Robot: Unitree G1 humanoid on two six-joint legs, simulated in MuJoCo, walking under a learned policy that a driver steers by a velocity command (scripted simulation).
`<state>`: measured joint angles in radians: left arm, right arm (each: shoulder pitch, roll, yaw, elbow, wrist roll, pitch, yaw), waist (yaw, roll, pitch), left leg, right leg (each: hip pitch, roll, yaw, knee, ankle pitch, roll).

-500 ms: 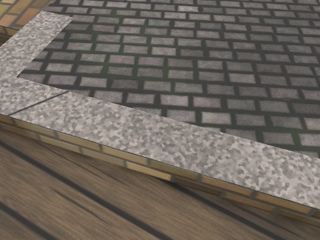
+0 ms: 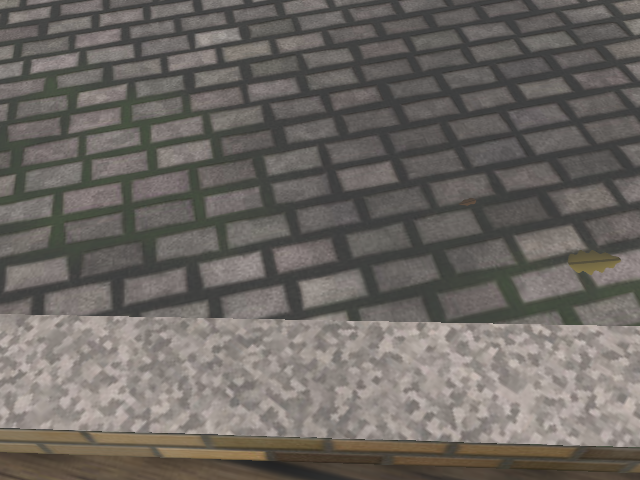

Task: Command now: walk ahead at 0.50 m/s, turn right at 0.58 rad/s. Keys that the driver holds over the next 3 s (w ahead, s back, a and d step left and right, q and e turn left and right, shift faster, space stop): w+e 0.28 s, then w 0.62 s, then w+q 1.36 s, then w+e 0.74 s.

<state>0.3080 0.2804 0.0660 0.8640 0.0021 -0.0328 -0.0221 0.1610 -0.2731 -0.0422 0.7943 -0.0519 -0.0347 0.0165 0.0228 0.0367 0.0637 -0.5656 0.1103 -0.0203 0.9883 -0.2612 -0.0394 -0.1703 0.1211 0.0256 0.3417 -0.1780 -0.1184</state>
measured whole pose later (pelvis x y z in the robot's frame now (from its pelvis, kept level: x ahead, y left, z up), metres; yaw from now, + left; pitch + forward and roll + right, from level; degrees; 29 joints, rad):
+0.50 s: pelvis +0.25 +0.04 +0.00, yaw -15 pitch +1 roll +0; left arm 0.20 0.28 0.06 0.80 0.05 -0.01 -0.04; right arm 0.36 -0.24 -0.03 0.87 -0.03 -0.09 0.00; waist -0.03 -0.06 0.02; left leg -0.14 -0.01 0.10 0.34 -0.21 0.04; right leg -0.64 0.03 0.08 1.30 -0.28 -0.03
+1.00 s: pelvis +0.52 -0.15 +0.07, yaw -15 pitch +2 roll +0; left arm 0.21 0.19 0.03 0.86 0.03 -0.05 -0.04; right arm 0.26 -0.24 -0.07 0.84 0.03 -0.07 0.01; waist -0.03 0.04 0.02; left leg -0.57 0.01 -0.11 1.67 -0.12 0.09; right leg -0.59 0.02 -0.19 0.96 -0.41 -0.13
